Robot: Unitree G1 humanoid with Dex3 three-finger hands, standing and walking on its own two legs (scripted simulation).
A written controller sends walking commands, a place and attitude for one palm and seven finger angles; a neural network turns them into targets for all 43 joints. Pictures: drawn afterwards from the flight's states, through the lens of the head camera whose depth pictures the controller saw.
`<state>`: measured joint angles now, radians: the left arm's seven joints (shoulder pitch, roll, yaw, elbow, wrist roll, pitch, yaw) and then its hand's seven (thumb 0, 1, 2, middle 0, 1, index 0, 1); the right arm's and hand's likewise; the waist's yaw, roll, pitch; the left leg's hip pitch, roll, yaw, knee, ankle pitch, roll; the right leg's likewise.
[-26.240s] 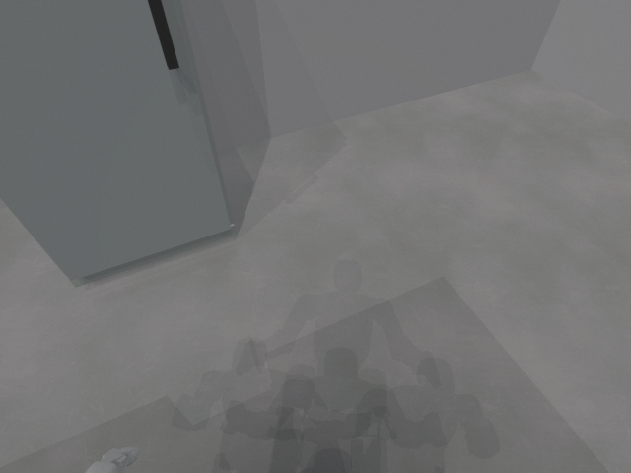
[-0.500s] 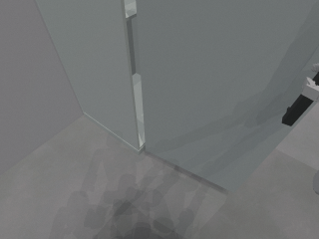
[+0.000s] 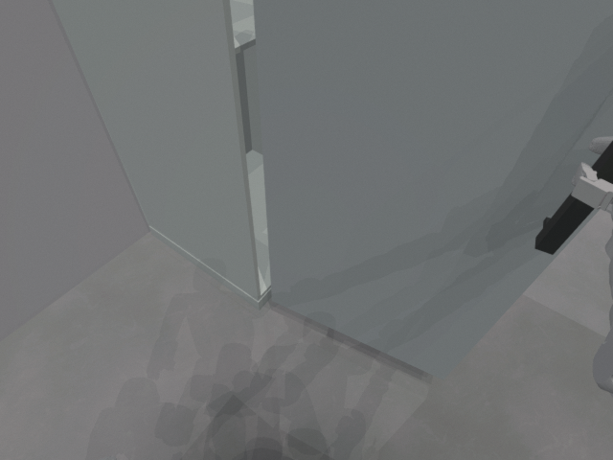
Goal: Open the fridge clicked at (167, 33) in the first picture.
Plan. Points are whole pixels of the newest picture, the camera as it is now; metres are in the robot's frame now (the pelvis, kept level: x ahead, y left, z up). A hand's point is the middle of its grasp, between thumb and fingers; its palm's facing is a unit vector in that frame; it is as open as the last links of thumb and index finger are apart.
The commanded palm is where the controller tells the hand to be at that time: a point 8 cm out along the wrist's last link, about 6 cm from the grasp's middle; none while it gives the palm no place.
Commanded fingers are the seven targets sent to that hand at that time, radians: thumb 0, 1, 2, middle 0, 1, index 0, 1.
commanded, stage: loosen the grip on the handle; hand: right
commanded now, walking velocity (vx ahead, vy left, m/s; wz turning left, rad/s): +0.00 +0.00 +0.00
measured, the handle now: out of the picture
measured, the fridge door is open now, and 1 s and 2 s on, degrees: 80 76 76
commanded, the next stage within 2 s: slip the hand off the handle in 0.62 s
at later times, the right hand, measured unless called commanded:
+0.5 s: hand (589, 193) +0.47 -0.32 +0.15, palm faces +0.42 +0.89 -0.15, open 13.0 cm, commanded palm +0.42 -0.35 +0.16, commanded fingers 0.00 0.55 -0.20 0.26 1.17 0.26 1.17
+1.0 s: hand out of the picture +0.47 -0.36 +0.14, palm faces +0.44 +0.89 -0.16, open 14.4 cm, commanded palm +0.42 -0.39 +0.16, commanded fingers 0.00 0.55 -0.20 0.25 1.15 0.25 1.15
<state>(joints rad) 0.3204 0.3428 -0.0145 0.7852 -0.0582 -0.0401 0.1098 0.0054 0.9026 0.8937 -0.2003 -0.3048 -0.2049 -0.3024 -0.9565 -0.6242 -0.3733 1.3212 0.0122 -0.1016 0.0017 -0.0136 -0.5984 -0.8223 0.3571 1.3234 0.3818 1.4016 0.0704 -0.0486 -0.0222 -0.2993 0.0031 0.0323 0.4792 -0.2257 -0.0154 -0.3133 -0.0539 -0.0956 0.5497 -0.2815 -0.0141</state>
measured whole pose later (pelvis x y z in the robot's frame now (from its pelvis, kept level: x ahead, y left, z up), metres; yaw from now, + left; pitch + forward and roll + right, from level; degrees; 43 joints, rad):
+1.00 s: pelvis +0.02 +0.00 +0.00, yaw -1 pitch +10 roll +1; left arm 0.43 0.28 -0.01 0.66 -0.02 -0.05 0.06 0.00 0.90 0.89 -0.20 -0.30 -0.21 -0.30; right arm -0.90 -0.75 -0.53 1.14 -0.08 0.00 0.11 -0.01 0.54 -0.20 0.26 1.15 0.29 1.18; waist 0.10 0.02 -0.05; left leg -0.43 0.01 0.05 0.51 -0.25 -0.01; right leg -0.45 -0.04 -0.08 0.58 -0.30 -0.02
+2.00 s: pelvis +0.01 +0.00 +0.00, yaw -4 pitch +4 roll +2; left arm 0.27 0.28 -0.05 0.60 -0.06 -0.13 0.12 0.01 0.90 0.89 -0.20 -0.30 -0.20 -0.30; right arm -0.43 -0.57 -0.47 0.55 0.11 0.21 0.18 -0.01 0.55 -0.20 0.25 1.15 0.25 1.15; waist -0.03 -0.02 -0.07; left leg -0.31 0.03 0.10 0.52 -0.27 0.00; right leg -0.36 -0.03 -0.02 0.59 -0.29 -0.01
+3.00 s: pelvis +0.01 +0.00 +0.00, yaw -4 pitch +0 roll +1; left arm 0.23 0.24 -0.08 0.62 -0.07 -0.23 0.14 0.01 0.90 0.89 -0.20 -0.30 -0.20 -0.30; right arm -0.12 -0.44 -0.50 0.16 0.32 0.16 0.29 -0.01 0.53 -0.21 0.25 1.14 0.25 1.14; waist -0.07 -0.03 -0.07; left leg -0.23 0.03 0.09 0.51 -0.28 -0.01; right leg -0.27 -0.03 -0.03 0.57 -0.30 -0.01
